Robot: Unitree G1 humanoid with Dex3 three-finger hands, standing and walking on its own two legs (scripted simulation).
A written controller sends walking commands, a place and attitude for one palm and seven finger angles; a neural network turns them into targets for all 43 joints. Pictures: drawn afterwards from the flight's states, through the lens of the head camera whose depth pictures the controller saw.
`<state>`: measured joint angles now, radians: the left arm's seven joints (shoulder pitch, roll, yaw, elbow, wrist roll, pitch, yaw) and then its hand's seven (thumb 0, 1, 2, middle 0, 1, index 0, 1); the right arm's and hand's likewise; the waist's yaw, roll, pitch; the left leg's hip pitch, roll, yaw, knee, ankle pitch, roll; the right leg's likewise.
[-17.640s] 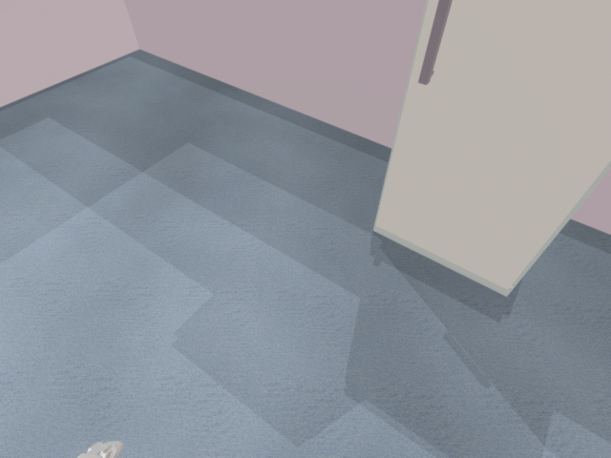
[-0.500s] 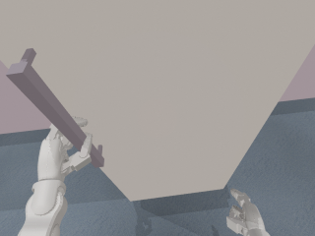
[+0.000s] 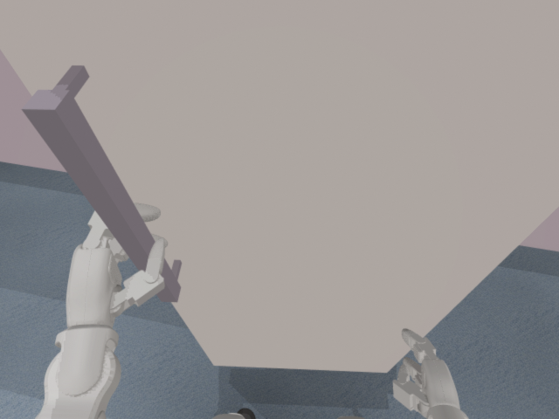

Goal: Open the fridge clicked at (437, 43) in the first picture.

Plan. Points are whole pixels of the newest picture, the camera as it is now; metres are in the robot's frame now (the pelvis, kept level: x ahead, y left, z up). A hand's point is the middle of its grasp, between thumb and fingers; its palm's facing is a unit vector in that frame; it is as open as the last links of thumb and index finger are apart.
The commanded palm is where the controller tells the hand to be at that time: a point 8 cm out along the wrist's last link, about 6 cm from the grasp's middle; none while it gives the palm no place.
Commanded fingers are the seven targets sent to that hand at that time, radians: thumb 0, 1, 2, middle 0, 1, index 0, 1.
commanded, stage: walk backward, drawing the door open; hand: left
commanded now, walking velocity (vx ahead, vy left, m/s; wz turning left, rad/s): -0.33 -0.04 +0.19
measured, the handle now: (136, 216) +0.31 +0.18 +0.16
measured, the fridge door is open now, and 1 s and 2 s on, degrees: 10 55 77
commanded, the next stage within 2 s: stop walking and hold the door back in 1.34 s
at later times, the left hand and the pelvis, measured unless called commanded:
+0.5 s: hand out of the picture +0.11 +0.11 +0.12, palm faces +0.45 -0.86 -0.23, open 6.5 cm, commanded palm +0.05 +0.15 +0.12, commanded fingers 0.00 0.90 0.90 -0.45 -1.40 -0.45 -1.40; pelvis -0.09 -0.13 +0.01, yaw +18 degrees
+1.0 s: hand out of the picture -0.05 -0.03 +0.12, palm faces +0.75 -0.61 -0.24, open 6.5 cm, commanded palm -0.12 -0.02 +0.12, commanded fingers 0.00 0.90 0.90 -0.45 -1.40 -0.45 -1.40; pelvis -0.12 -0.31 +0.00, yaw +40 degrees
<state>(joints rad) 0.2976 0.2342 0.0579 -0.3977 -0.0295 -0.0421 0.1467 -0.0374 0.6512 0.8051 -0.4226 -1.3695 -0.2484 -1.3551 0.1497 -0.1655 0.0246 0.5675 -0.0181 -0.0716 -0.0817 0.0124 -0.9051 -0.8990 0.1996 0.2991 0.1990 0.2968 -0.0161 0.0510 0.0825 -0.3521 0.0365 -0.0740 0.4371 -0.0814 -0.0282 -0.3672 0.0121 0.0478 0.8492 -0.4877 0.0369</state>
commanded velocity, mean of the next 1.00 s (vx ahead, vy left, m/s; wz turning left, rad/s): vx -0.24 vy -0.22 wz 0.70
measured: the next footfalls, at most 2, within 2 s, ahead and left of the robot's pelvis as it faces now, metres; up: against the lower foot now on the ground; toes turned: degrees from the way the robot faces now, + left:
right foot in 0.08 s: +0.03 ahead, -0.18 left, +0.00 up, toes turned +3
left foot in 0.34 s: -0.05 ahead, +0.02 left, +0.00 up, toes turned +13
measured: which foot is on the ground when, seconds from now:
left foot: down 0.00-0.10, up 0.12-0.32, down 0.34-0.70, up 0.72-1.00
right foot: up 0.00-0.06, down 0.08-0.34, up 0.36-0.66, down 0.68-1.00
